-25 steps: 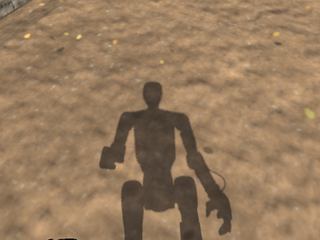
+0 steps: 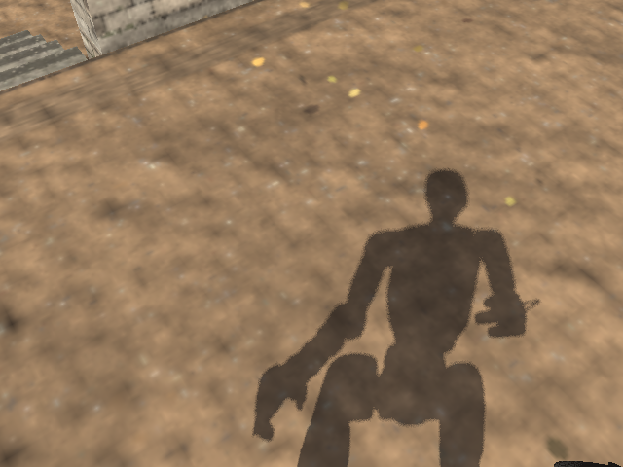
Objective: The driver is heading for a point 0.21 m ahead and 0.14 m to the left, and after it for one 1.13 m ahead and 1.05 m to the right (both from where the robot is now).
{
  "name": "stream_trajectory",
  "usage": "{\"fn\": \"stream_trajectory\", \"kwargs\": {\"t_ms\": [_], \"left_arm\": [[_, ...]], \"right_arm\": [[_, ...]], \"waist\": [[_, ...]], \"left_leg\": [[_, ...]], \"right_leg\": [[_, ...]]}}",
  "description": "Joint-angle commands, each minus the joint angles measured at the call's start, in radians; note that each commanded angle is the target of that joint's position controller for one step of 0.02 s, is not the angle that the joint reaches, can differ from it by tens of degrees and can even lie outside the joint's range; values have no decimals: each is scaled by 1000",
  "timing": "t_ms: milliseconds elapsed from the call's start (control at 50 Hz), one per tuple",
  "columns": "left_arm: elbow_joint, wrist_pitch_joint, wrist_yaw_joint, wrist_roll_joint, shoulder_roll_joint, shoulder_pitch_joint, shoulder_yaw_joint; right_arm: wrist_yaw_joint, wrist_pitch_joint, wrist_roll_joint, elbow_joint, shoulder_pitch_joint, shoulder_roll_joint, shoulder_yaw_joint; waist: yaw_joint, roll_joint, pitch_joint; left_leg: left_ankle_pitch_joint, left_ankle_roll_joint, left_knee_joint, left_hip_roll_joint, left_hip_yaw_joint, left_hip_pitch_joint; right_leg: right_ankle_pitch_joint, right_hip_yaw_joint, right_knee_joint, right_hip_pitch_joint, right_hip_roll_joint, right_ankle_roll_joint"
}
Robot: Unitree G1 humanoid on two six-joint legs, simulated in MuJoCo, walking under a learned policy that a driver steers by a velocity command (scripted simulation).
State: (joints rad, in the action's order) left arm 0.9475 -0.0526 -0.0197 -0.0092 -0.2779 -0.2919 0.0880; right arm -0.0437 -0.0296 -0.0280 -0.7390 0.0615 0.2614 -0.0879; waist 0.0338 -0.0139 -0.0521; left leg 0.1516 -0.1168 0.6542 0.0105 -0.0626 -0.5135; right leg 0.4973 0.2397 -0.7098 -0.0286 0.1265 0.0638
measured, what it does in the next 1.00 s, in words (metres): walks ahead, turning right: right foot, then left foot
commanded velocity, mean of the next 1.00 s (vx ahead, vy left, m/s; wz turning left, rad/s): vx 0.13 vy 0.00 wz -0.30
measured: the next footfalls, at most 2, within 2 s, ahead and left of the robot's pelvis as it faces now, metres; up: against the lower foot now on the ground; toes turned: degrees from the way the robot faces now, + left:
right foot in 0.50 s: +0.33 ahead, -0.10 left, +0.00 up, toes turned -6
left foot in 0.90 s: +0.36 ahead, +0.13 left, +0.00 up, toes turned -25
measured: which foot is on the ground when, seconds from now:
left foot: down 0.00-0.50, up 0.52-0.88, down 0.90-1.00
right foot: up 0.00-0.48, down 0.50-0.90, up 0.92-1.00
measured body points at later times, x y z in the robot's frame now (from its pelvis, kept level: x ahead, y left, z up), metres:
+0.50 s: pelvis +0.21 +0.00 +0.01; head +0.24 +0.00 +0.46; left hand +0.37 +0.26 -0.10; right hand +0.31 -0.28 -0.11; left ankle +0.11 +0.08 -0.71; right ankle +0.29 -0.09 -0.72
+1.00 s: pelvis +0.27 +0.05 +0.02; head +0.31 +0.05 +0.47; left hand +0.53 +0.25 -0.08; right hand +0.27 -0.27 -0.07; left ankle +0.33 +0.15 -0.71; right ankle +0.24 -0.08 -0.66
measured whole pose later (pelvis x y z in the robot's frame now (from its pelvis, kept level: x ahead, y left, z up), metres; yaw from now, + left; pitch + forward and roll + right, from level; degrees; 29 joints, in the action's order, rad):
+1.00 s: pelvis +0.27 +0.05 +0.02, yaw -23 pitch +3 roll -1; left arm 0.67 0.04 -0.03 -0.01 -0.33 -0.15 0.09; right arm 0.03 -0.01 0.03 -0.79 0.19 0.27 -0.07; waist 0.00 0.04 -0.01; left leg 0.24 -0.01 0.50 0.00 0.03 -0.31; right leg 0.45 -0.14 -0.96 -0.54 -0.12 0.02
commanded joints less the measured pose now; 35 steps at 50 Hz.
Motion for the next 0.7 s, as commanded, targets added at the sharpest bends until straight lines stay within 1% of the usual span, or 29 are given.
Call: {"fn": "stream_trajectory", "kwargs": {"t_ms": [20, 40, 60, 80, 100, 120, 140, 180, 220, 240, 280, 320, 340, 380, 420, 440, 460, 480, 500, 520, 540, 560, 580, 600, 620, 640, 660, 680, 700], "left_arm": [[-160, -83, 17, -15, -87, 80, -9], [-164, -99, 24, -50, -118, 127, 0], [-136, -100, 17, -35, -115, 106, -2], [-110, -90, 9, -9, -122, 93, 7], [-94, -71, 9, -4, -126, 62, 13], [-82, -52, 10, -4, -112, 38, 12], [-73, -36, 9, -3, -91, 22, 9], [-73, -17, 4, 2, -69, 32, 3], [-82, -12, 6, 3, -56, 68, -3], [-87, -12, 10, 1, -52, 93, -6], [-107, -14, 19, -2, -46, 154, -12], [-129, -12, 30, -4, -59, 187, -10], [-139, -10, 36, -3, -65, 195, -9], [-160, -6, 49, 1, -70, 207, -7], [-178, -4, 64, 4, -72, 202, -5], [-182, -5, 70, 3, -78, 180, -1], [-178, -7, 73, 1, -87, 134, 4], [-165, -12, 71, 3, -112, 52, 17], [-167, -13, 56, 14, -196, -32, 41], [-175, -5, 37, 26, -282, -47, 55], [-190, -1, 33, 34, -218, -48, 36], [-225, 2, 29, 20, -191, 34, 34], [-243, 11, 22, -2, -157, 97, 27], [-255, 22, 16, -14, -132, 131, 17], [-262, 31, 11, -10, -130, 149, 16], [-269, 41, 7, 0, -143, 154, 20], [-273, 47, 3, 7, -157, 144, 26], [-277, 51, -3, 8, -172, 131, 33], [-282, 54, -8, 5, -184, 127, 39]], "right_arm": [[12, -20, 9, -5, 371, 273, -76], [9, -33, 21, -17, 323, 201, -54], [11, -39, 20, -3, 243, 153, -38], [13, -39, 24, 14, 156, 109, -24], [17, -40, 34, 22, 118, 80, -12], [19, -44, 40, 14, 116, 83, -11], [23, -51, 42, 2, 121, 96, -12], [35, -60, 46, -21, 127, 112, -13], [50, -57, 48, -35, 115, 102, -5], [56, -55, 50, -40, 109, 101, -3], [69, -50, 52, -57, 122, 114, -3], [80, -37, 48, -74, 131, 134, -7], [85, -28, 46, -79, 131, 135, -7], [92, -7, 39, -83, 126, 133, -9], [100, 14, 30, -75, 110, 137, -12], [105, 23, 24, -66, 96, 145, -15], [111, 31, 17, -55, 81, 153, -17], [115, 35, 13, -49, 77, 157, -17], [113, 27, 27, -25, 77, 156, -15], [93, 15, 74, 8, 111, 63, 10], [72, 1, 54, -2, 127, 83, 12], [62, -2, 17, 4, 84, 114, 6], [66, 4, 18, 6, 50, 121, 3], [76, 15, 31, 4, 30, 126, -3], [82, 26, 35, 11, 29, 125, -6], [84, 33, 34, 12, 38, 105, -2], [87, 33, 31, 8, 51, 84, 3], [90, 31, 27, 3, 61, 77, 6], [91, 30, 26, 0, 65, 76, 8]], "waist": [[-150, -149, 382], [-139, -99, 251], [-93, -30, 190], [-54, -5, 147], [-22, -19, 144], [-6, -25, 147], [5, -20, 145], [13, -23, 128], [5, -41, 115], [-6, -49, 110], [-40, -58, 106], [-57, -61, 99], [-60, -60, 92], [-61, -59, 75], [-54, -65, 68], [-42, -68, 75], [-18, -67, 97], [28, -39, 141], [59, 65, 224], [-5, 303, 303], [21, 234, 450], [20, 152, 363], [1, 54, 266], [-14, 2, 199], [-37, 24, 167], [-48, 64, 154], [-48, 99, 159], [-43, 119, 176], [-40, 126, 195]], "left_leg": [[258, -302, -387, 328, 892, 885], [56, -250, -381, 324, 717, 800], [-170, -205, -348, 288, 545, 646], [-366, -167, -334, 246, 407, 501], [-483, -147, -346, 221, 330, 419], [-566, -139, -362, 212, 285, 370], [-652, -136, -376, 204, 237, 342], [-734, -121, -397, 184, 148, 320], [-724, -84, -409, 155, 67, 324], [-703, -61, -413, 140, 30, 329], [-678, -36, -417, 144, -2, 371], [-665, -40, -403, 173, -3, 438], [-659, -45, -389, 189, 0, 471], [-662, -57, -340, 219, 7, 526], [-706, -60, -267, 242, 15, 556], [-763, -54, -210, 242, 14, 557], [-831, -36, -127, 227, 3, 552], [-835, 10, 12, 180, -35, 516], [-570, 77, 244, 94, -62, 348], [418, 154, 575, -118, -45, 0], [539, 155, 735, -124, 175, -83], [476, 148, 749, -71, 203, -145], [406, 150, 685, -36, 185, -163], [362, 156, 598, -10, 170, -144], [335, 160, 504, -2, 162, -83], [313, 167, 420, -18, 140, -39], [302, 176, 344, -32, 127, -12], [286, 186, 286, -40, 125, 12], [258, 193, 237, -43, 130, 37]], "right_leg": [[103, -312, -705, -762, -130, -42], [5, -299, -685, -828, -80, -67], [-82, -292, -607, -759, -24, -78], [-123, -287, -536, -670, 15, -72], [-141, -293, -505, -590, 34, -70], [-159, -288, -481, -537, 34, -66], [-186, -278, -454, -516, 26, -58], [-276, -274, -366, -520, 10, -45], [-401, -274, -225, -518, -3, -42], [-464, -269, -144, -501, -15, -46], [-559, -258, -28, -488, -38, -51], [-559, -250, 17, -517, -49, -53], [-529, -248, 29, -538, -51, -55], [-437, -236, 45, -577, -58, -67], [-334, -210, 57, -585, -75, -86], [-293, -189, 75, -558, -95, -100], [-299, -165, 126, -497, -125, -120], [-452, -167, 237, -361, -150, -154], [-852, -357, 260, -133, -43, -225], [-1355, -718, 232, 135, 206, -425], [-1183, -842, 274, 214, 250, -506], [-1013, -750, 296, 141, 211, -465], [-859, -663, 322, 42, 155, -404], [-742, -622, 349, -68, 123, -363], [-662, -593, 371, -161, 85, -340], [-634, -572, 384, -208, 51, -324], [-643, -561, 386, -217, 35, -319], [-653, -559, 381, -214, 30, -318], [-635, -560, 376, -214, 26, -312]]}}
